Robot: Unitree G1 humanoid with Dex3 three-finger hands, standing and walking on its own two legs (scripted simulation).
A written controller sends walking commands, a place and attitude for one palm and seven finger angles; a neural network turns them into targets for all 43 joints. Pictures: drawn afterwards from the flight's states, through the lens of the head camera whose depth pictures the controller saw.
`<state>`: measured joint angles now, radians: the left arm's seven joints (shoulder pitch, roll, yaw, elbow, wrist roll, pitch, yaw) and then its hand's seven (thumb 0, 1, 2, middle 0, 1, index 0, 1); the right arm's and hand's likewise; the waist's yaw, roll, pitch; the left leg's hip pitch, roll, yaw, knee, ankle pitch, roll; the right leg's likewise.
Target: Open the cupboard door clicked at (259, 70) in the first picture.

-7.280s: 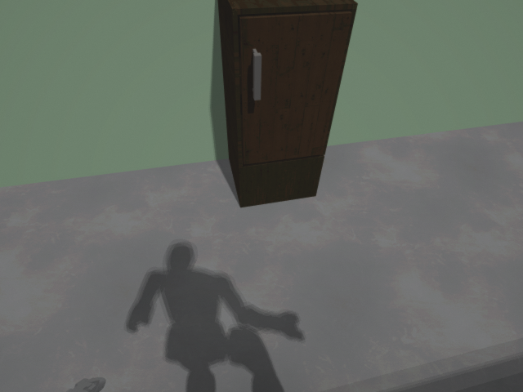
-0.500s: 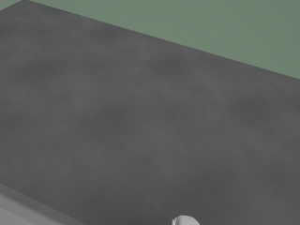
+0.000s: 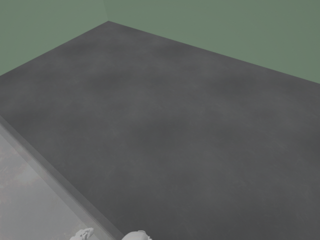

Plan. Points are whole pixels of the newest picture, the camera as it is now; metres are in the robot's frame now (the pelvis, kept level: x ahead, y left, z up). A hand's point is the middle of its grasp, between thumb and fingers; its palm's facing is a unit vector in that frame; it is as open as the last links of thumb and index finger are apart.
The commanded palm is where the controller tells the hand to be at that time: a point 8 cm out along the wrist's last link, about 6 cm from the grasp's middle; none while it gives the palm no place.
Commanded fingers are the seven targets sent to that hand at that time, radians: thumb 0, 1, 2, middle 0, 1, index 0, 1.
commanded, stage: turn to face it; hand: left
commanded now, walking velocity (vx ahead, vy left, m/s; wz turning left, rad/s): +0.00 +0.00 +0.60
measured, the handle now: out of the picture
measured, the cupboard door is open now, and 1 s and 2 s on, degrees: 0 0 0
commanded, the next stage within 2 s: none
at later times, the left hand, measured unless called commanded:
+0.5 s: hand out of the picture -0.08 +0.25 -0.19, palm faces +0.37 -0.89 -0.27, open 7.4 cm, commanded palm none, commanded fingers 0.00 0.90 0.90 -0.20 -0.30 -0.20 -0.30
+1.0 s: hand out of the picture +0.01 +0.23 -0.13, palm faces +0.55 -0.78 -0.31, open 7.4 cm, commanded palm none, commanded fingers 0.00 0.90 0.90 -0.20 -0.30 -0.20 -0.30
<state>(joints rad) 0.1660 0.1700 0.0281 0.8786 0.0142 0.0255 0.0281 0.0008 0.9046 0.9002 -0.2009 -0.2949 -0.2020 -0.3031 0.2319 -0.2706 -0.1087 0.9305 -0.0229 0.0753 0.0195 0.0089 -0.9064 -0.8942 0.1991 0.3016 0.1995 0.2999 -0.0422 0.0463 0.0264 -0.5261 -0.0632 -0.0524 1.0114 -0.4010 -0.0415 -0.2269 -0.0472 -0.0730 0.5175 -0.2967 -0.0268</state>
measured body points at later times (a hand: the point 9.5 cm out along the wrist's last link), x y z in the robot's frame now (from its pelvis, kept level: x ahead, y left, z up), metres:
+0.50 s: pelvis -0.02 +0.03 -0.01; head +0.01 +0.07 +0.43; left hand -0.10 +0.30 -0.17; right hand +0.19 -0.16 -0.13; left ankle -0.06 +0.12 -0.74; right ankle -0.01 -0.11 -0.69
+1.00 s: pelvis +0.01 -0.01 +0.00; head +0.06 -0.03 +0.44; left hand -0.02 +0.27 -0.11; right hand +0.18 -0.21 -0.17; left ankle -0.09 +0.09 -0.67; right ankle +0.06 -0.09 -0.74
